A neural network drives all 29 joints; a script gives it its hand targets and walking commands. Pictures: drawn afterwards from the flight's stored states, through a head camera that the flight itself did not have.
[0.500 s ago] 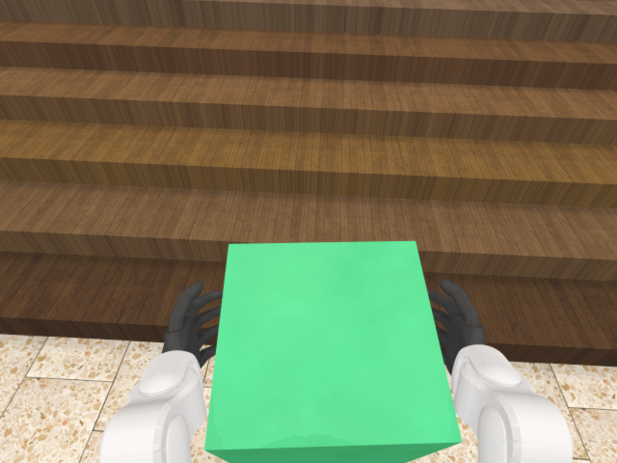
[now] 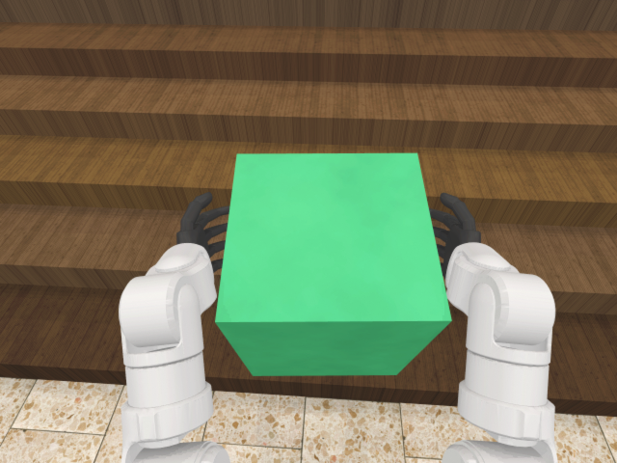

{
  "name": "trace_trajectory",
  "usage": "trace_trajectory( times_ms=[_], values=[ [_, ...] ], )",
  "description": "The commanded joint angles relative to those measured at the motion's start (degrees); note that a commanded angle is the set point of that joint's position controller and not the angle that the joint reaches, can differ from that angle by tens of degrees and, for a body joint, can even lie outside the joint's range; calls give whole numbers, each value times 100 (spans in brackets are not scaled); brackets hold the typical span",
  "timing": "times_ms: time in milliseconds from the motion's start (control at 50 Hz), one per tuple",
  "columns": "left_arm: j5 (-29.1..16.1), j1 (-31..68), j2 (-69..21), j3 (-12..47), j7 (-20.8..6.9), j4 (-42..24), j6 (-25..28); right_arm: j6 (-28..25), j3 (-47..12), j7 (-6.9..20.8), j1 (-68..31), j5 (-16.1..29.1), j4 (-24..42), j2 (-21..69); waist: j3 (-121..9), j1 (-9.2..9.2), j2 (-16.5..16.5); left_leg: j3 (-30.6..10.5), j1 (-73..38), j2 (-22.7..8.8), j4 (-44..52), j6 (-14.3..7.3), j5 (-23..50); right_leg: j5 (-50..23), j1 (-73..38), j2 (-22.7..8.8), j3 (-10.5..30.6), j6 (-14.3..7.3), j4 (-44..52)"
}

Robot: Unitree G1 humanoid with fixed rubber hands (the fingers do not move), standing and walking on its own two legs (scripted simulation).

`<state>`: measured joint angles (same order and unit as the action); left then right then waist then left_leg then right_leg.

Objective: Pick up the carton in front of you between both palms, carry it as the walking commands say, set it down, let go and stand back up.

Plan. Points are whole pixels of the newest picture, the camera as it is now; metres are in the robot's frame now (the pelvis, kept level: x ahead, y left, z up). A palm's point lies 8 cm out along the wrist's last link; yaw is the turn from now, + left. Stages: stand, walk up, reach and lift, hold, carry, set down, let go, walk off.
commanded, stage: carry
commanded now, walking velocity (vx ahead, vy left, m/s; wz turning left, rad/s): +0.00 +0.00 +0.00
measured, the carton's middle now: (325, 277) +0.34 +0.00 +0.07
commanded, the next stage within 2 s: none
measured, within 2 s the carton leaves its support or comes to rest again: neither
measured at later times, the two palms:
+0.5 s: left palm (201, 206) +0.44 +0.18 +0.11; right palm (412, 198) +0.46 -0.12 +0.11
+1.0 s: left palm (226, 168) +0.53 +0.15 +0.11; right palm (417, 169) +0.53 -0.15 +0.10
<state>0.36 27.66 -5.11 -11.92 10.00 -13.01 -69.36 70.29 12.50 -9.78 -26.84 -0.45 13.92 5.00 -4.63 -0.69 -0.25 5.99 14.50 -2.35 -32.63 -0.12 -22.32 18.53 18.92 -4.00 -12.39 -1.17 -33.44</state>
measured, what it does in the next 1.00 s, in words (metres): walks ahead: left foot, then right foot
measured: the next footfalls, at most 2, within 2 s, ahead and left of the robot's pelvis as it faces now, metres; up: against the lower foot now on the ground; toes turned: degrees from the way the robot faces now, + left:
left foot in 0.58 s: +0.26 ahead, +0.09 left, +0.00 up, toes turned +10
right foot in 0.78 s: +0.18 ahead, -0.10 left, +0.00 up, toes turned -1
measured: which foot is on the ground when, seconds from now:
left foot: down 0.00-0.40, up 0.42-0.56, down 0.58-1.00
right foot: down 0.00-0.58, up 0.60-0.76, down 0.78-1.00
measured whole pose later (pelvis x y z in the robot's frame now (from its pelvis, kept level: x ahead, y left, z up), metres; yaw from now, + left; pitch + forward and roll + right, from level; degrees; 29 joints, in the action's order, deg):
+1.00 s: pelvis +0.20 +0.01 +0.00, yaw +2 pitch +3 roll +1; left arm 3.2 24.8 -7.9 -14.3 8.2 -6.9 -61.5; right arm 62.3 13.2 -8.9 -24.7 -1.4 6.3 6.4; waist -2.7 1.7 0.0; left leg 9.2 21.5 0.5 -33.2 -4.0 -15.4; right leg 23.7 14.1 0.0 -1.7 -1.2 -34.4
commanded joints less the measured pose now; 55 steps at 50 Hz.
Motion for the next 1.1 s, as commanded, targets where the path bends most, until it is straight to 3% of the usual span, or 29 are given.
trace_trajectory(
  times_ms=[0, 100, 200, 240, 300, 320, 340, 360, 380, 400, 420, 440, 460, 480, 500, 520, 540, 560, 580, 600, 640, 660, 700, 720, 760, 800, 860, 1000, 1080],
  values=[
    [-1053, 3381, -3758, 2964, -69, 287, 226, -309, -2917, 30, -3495, 970, -237, 3605, -2219, 31, -153, -441, -914, -605, -256, -152, 5210, -3707, -1088, -403, 455, -42, -318],
    [-1004, 3717, -4492, 3036, -204, 602, 522, -590, -3079, 161, -3915, 967, -520, 4360, -2301, 45, 49, -257, -889, -372, -189, -79, 5178, -4417, -1428, -270, 341, 4, -206],
    [-1100, 3534, -5236, 3526, -428, 385, 791, -872, -3507, 395, -3601, 1059, -350, 5091, -2178, 10, 90, 156, -908, 19, 570, 26, 5173, -5067, -2025, 21, 112, 8, -142],
    [-1155, 3276, -5357, 3736, -474, 133, 884, -960, -3669, 457, -3351, 1100, -91, 5202, -2133, 25, -291, 182, -1732, 16, 737, -36, 6362, -4067, -1479, 308, -136, 35, 21],
    [-1255, 2987, -5332, 4034, -505, -370, 989, -1070, -3863, 471, -2956, 1139, 336, 5113, -1983, 115, -1028, 15, -3143, -162, -150, -264, 8749, -1409, -281, 723, -416, 32, 1097],
    [-1284, 2898, -5228, 4074, -510, -544, 1018, -1101, -3913, 458, -2832, 1161, 513, 4989, -2071, 61, -823, 118, -2867, -117, -771, -279, 8764, -2064, -747, 709, -377, 78, 1767],
    [-1303, 2687, -5042, 4049, -504, -667, 1030, -1126, -3941, 435, -2781, 1174, 699, 4832, -2223, -157, -76, 324, -1419, 73, -1546, -223, 7295, -4485, -2391, 434, -88, 58, 2087],
    [-1251, 2544, -4792, 4018, -483, -751, 1040, -1122, -3989, 421, -2717, 1156, 819, 4706, -2195, -438, 1426, 468, 1599, 627, -2248, -43, 1667, -8078, -5020, -291, 612, -316, 1270],
    [-1190, 2232, -4518, 3968, -473, -679, 1032, -1092, -4069, 425, -2610, 1131, 851, 4547, -2011, -671, 2174, 395, 4151, 845, -2331, 23, -1510, -9999, -6815, -941, 1202, -728, 131],
    [-1188, 2066, -4361, 4015, -470, -709, 999, -1073, -4018, 407, -2484, 1100, 873, 4372, -1965, -898, 1699, -73, 5039, 465, -2057, -4, -1973, -9331, -7251, -1189, 1483, -788, -173],
    [-1180, 2056, -4270, 4068, -450, -760, 993, -1062, -3936, 379, -2450, 1120, 926, 4233, -1916, -890, 1369, -489, 5051, 206, -1416, -7, -1871, -8084, -6932, -1145, 1695, -703, -245],
    [-1246, 2081, -4193, 4122, -435, -861, 993, -1066, -3868, 320, -2392, 1136, 944, 4050, -2008, -780, 902, -229, 4416, 211, -517, -59, -742, -7378, -6358, -1012, 1627, -615, -134],
    [-1340, 2306, -4185, 4185, -418, -1062, 1009, -1084, -3764, 275, -2437, 1105, 1000, 3895, -2179, -527, 726, -187, 2562, 259, 611, -146, 728, -6555, -4830, -830, 1164, -490, -76],
    [-1412, 2516, -4174, 4211, -396, -1230, 1027, -1095, -3703, 264, -2523, 1101, 1031, 3863, -2307, -103, 737, 73, 117, 466, 1204, -154, 2550, -5296, -2737, -499, 641, -255, -296],
    [-1462, 2751, -4193, 4272, -388, -1329, 1016, -1084, -3607, 257, -2426, 1035, 929, 3861, -2373, 247, 337, 234, -1632, 346, 1394, -168, 4214, -3597, -1238, -237, 368, -61, -792],
    [-1436, 2861, -4123, 4325, -392, -1208, 942, -1057, -3508, 247, -2136, 863, 635, 3790, -2302, 561, -759, -513, -3032, -419, 1215, -520, 5842, 272, 379, 205, 468, 48, -1549],
    [-1513, 3061, -3981, 4354, -408, -1175, 861, -1037, -3356, 211, -1930, 742, 511, 3510, -2655, 493, -1288, -1455, -3340, -1454, 391, -913, 8344, 1890, 616, 470, 934, 75, -2241],
    [-1489, 2898, -3821, 4278, -394, -820, 755, -965, -3259, 157, -1931, 659, 446, 3256, -2870, 429, -1255, -1704, -2859, -1696, 375, -1258, 8526, 1849, 309, 440, 1433, 20, -2639],
    [-1491, 2842, -3829, 4156, -351, -606, 688, -879, -3186, 114, -1996, 586, 417, 3156, -2742, 404, -1040, -1739, -2506, -1782, 501, -1336, 7872, 1814, 441, 473, 1554, -29, -2664],
    [-1425, 2727, -3826, 3936, -303, -580, 661, -830, -3304, 107, -2223, 746, 461, 3374, -2671, 215, -682, -1413, -2121, -1725, 574, -1435, 6633, 1631, 269, 258, 1617, -78, -2580],
    [-1300, 2497, -4025, 3641, -286, -312, 578, -826, -3386, 138, -2446, 838, 324, 3807, -2548, 60, -584, -970, -1507, -1385, 767, -1216, 5223, 1734, -203, -51, 1435, 107, -1226],
    [-1298, 2548, -4228, 3640, -322, -246, 573, -819, -3429, 187, -2473, 897, 208, 4001, -2414, 85, -580, -952, -1131, -1238, 808, -1127, 4890, 1463, -517, 121, 1229, 167, -625],
    [-1168, 2717, -4543, 3573, -392, -93, 638, -825, -3583, 313, -2831, 1029, 220, 4352, -2419, 85, -392, -917, -861, -1157, 854, -961, 3905, 294, -1039, 243, 1018, 145, 316],
    [-1092, 2772, -4633, 3529, -416, -30, 675, -840, -3668, 369, -3036, 1092, 262, 4477, -2358, 83, -233, -892, -879, -1071, 712, -784, 3628, -212, -1083, 96, 1149, 111, 511],
    [-997, 2809, -4691, 3518, -446, 97, 721, -877, -3822, 436, -3182, 1137, 192, 4636, -2251, 130, 40, -716, -810, -792, 275, -523, 3459, -1474, -1019, -268, 1469, 7, 322],
    [-871, 2791, -4627, 3494, -437, 261, 759, -894, -3889, 449, -3260, 1142, 68, 4731, -2238, 134, 223, -542, -775, -610, 169, -452, 3126, -2411, -896, -485, 1508, -62, 37],
    [-758, 2683, -4493, 3422, -401, 336, 792, -928, -3914, 431, -3265, 1179, -77, 4656, -2396, 105, 270, -622, -903, -737, -3, -519, 4024, -2242, -1036, -352, 1397, -21, 43],
    [-526, 2467, -4222, 3093, -283, 730, 737, -858, -3536, 312, -2998, 988, -626, 4478, -2165, 109, 199, -429, -706, -616, -150, -426, 3407, -3294, -1013, -498, 1510, -148, 163],
    [-611, 2859, -4312, 3112, -280, 748, 747, -862, -3281, 276, -3029, 844, -912, 4504, -1921, 102, 116, -382, -663, -596, -103, -328, 3037, -3321, -917, -537, 1542, -118, 307]
  ],
)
